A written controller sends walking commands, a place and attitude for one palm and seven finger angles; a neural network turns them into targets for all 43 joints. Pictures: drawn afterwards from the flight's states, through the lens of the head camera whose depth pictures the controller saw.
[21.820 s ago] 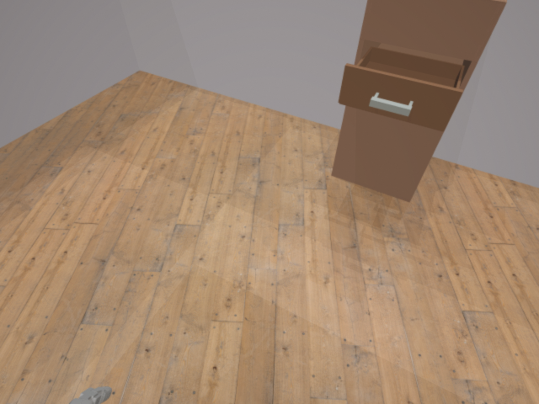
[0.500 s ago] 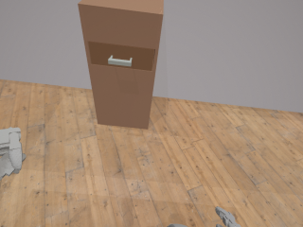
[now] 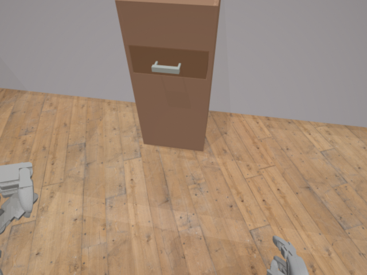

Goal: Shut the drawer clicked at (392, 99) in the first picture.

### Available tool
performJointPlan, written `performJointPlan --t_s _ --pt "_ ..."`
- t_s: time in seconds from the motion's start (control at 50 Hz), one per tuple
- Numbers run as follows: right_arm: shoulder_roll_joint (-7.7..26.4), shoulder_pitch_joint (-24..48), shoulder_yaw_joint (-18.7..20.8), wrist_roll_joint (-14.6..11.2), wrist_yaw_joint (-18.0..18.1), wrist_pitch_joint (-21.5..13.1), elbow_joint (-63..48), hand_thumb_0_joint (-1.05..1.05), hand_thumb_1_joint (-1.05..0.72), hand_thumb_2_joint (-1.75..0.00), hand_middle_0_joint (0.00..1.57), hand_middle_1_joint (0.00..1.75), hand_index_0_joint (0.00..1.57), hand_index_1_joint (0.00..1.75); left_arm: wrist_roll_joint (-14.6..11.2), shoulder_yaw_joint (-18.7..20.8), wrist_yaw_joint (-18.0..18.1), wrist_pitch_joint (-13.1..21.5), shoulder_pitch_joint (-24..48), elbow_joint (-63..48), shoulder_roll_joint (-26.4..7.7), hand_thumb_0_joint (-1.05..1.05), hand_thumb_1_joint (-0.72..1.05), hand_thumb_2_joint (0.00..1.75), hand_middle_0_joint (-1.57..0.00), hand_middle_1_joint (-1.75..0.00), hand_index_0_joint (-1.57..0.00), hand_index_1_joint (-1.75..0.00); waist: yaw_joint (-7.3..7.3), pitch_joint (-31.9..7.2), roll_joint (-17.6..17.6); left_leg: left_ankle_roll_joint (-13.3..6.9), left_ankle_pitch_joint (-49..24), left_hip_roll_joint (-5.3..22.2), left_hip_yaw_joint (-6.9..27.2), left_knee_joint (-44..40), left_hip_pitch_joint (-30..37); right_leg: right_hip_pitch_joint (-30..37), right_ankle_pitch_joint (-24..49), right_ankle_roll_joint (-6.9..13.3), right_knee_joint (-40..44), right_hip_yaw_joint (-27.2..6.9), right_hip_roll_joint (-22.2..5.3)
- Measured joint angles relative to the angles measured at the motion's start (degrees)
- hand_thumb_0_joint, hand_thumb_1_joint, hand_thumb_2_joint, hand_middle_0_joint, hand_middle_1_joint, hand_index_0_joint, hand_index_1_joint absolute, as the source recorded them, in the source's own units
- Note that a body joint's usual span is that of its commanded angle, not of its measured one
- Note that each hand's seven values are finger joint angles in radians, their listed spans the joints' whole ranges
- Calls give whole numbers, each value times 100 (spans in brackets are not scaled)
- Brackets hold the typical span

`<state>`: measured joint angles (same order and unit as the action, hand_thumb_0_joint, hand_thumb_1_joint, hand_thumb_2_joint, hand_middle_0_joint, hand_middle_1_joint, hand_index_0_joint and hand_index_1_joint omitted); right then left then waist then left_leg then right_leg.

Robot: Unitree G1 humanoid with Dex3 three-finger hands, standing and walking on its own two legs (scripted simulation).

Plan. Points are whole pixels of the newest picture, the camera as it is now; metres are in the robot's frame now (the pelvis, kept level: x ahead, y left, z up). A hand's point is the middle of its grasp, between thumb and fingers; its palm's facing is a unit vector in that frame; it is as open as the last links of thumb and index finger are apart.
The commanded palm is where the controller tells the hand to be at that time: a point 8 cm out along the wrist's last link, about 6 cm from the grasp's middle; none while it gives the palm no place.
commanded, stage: stop stepping back and stand still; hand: left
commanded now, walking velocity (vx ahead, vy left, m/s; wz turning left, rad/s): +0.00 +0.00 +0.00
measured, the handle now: (166, 66) +1.04 +0.11 -0.09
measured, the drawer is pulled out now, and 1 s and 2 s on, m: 0.00 0.00 0.00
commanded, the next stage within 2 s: let the arm hang, fingers relaxed in 0.54 s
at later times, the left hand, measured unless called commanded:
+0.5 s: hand (48, 178) +0.23 +0.22 +0.18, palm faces +0.31 -0.79 -0.54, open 3.2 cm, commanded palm +0.17 +0.27 +0.19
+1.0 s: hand out of the picture +0.04 +0.22 -0.16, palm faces +0.02 -0.98 -0.22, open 3.4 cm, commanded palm none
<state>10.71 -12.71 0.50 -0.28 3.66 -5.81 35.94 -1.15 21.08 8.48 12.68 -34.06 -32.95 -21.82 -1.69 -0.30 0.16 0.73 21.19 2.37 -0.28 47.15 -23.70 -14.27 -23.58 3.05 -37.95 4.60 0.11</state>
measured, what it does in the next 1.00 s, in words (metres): stands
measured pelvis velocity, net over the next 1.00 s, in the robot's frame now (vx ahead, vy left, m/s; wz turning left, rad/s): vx -0.01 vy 0.02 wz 0.03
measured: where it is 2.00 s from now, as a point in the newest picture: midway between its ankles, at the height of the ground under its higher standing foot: outside the picture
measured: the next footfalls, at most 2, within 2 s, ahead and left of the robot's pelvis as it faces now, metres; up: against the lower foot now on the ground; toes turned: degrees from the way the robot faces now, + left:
none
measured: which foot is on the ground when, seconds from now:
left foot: down 0.00-1.00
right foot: down 0.00-1.00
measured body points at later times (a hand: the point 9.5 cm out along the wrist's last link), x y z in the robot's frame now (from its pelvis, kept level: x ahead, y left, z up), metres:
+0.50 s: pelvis +0.04 -0.01 +0.01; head +0.07 -0.02 +0.46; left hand +0.21 +0.26 +0.21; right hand +0.21 -0.24 -0.08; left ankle +0.04 +0.12 -0.72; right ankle -0.02 -0.08 -0.72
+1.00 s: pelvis -0.01 +0.02 +0.01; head +0.02 +0.04 +0.46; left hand +0.04 +0.27 -0.14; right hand +0.05 -0.22 -0.12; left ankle +0.04 +0.12 -0.72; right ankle -0.02 -0.08 -0.72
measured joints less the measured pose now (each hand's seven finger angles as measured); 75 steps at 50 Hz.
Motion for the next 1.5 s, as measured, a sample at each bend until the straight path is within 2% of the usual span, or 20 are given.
performJointPlan --t_s 0.04,0.06,0.1,0.14,0.22,0.26,0.32,0.42,0.48,0.56,0.64,0.68,0.72,0.78,0.84,0.9,0.94,1.06,1.32,1.5 --pt "4 -26 -8 -10 -47 56 66 1 -90 -90 20 30 21 30 -37 2 -12 69 -238 -145 26 1 89 90 -140 -160 -141 -160 58 10 -30 -19 35 -89 -74 506 -141 130 113 11 320 -36 -1" --pt "7 -44 -17 -9 -54 76 75 1 -90 -90 20 30 21 30 -40 23 -1 109 -346 -198 28 1 89 90 -140 -160 -141 -160 84 24 -63 -38 19 -111 -171 423 -113 187 175 8 456 -69 -19" --pt "30 -75 -32 0 -32 91 39 1 -90 -90 20 30 21 30 -43 72 44 189 -496 -260 15 1 89 90 -140 -160 -141 -160 107 85 -102 -86 -311 -137 -358 -290 113 281 224 -18 607 -102 -63" --pt "105 -82 -25 7 5 62 -27 1 -90 -90 20 30 21 30 -64 115 87 230 -562 -277 -17 1 89 90 -140 -160 -141 -160 115 169 -29 -148 -1077 -136 -436 -1269 514 311 120 -70 496 -93 -53" --pt "52 75 57 -1 32 61 -5 1 -90 -90 20 30 21 30 -66 127 91 150 -241 34 -149 1 89 90 -140 -160 -141 -160 166 262 -104 -126 -475 -269 -517 -1524 753 44 -115 -267 -66 -272 -160" --pt "15 162 13 2 6 38 -26 1 -90 -90 20 30 21 30 -21 111 75 71 -89 181 -141 1 89 90 -140 -160 -141 -160 123 334 -70 -73 -511 -266 -466 -1566 780 98 -38 -175 126 -216 -142" --pt "8 270 -59 -39 -56 77 -72 1 -90 -90 20 30 21 30 -23 49 47 -9 -97 156 -69 1 89 90 -140 -160 -141 -160 49 374 146 -22 -562 -90 -321 -1540 708 267 185 12 570 -74 56" --pt "41 303 -76 -79 -87 216 -198 1 -90 -90 20 30 21 30 -83 1 12 74 -505 -230 -63 1 89 90 -140 -160 -141 -160 52 366 115 -122 -727 -61 -205 -1400 561 395 318 38 867 -89 161" --pt "101 263 -24 -68 -16 280 -196 1 -90 -90 20 30 21 30 -118 33 8 88 -640 -252 -111 1 89 90 -140 -160 -141 -160 96 280 63 -5 -636 -87 -239 -1782 818 446 263 5 857 -124 136" --pt "175 331 39 -70 77 336 -187 1 -90 -90 20 30 21 30 -109 65 25 1 -460 17 -115 1 89 90 -140 -160 -141 -160 171 254 62 8 -679 -92 -278 -1890 885 496 322 -37 950 -159 128" --pt "198 420 49 -70 101 346 -219 1 -90 -90 20 30 21 30 -102 -22 29 -119 -237 232 -39 1 89 90 -140 -160 -141 -160 167 275 84 -7 -737 -50 -283 -1910 871 525 447 -40 1080 -167 172" --pt "367 471 99 -55 -151 160 31 1 -90 -90 20 30 20 30 67 -454 -250 -93 290 1156 -95 1 89 90 -140 -160 -141 -160 212 178 196 -54 -810 -72 -236 -1663 619 343 499 -78 914 -109 141" --pt "587 542 105 -25 -338 218 278 1 -90 -90 20 30 20 30 174 -1003 -531 -506 893 2572 -12 0 90 90 -139 -159 -139 -159 232 25 364 -88 -737 -106 -225 -1464 453 211 388 -88 762 -96 102" --pt "711 572 98 52 -415 416 589 1 -90 -90 20 30 21 30 252 -1590 -735 -1125 1532 4747 361 0 90 90 -134 -154 -135 -154 105 -97 508 -137 -547 -144 -183 -1256 329 56 244 -125 456 -49 58" --pt "582 410 22 136 -416 579 832 1 -90 -90 20 30 21 30 258 -1931 -783 -1452 1762 6292 711 1 91 90 -126 -147 -127 -147 12 -12 278 -171 -597 -198 -203 -1246 393 87 234 -154 366 -61 -2" --pt "393 163 -81 179 -402 678 1133 1 -90 -90 20 30 20 30 220 -2171 -787 -1572 1769 7304 1014 1 91 90 -116 -137 -117 -137 -16 149 -6 -188 -720 -215 -182 -1402 507 205 350 -170 514 -37 -11" --pt "251 -5 -127 185 -386 724 1373 1 -90 -90 20 30 20 30 272 -2070 -591 -1520 1790 7735 1001 1 91 90 -109 -134 -110 -129 28 265 -133 -188 -837 -200 -127 -1534 539 283 491 -164 715 18 19" --pt "23 -343 -117 178 -327 831 2017 1 -90 -90 20 30 20 30 170 -2070 -725 -1465 1679 8741 859 1 91 90 -87 -110 -88 -105 135 473 -66 -237 -1146 -206 -91 -1907 589 402 875 -194 1224 56 40" --pt "-210 -462 6 132 -240 731 2668 1 -90 -90 20 30 21 30 168 -2063 -662 -1365 1416 9750 1098 0 91 90 -38 -51 -38 -51 155 337 213 -366 -1411 -351 -285 -2386 837 447 1023 -298 1374 -124 -115" --pt "-295 -387 40 138 -210 680 2815 1 -91 -90 20 30 20 30 172 -2098 -635 -1276 1631 9833 1405 0 91 90 -22 -34 -23 -34 117 205 148 -344 -1412 -340 -328 -2427 901 459 1000 -303 1340 -171 -109"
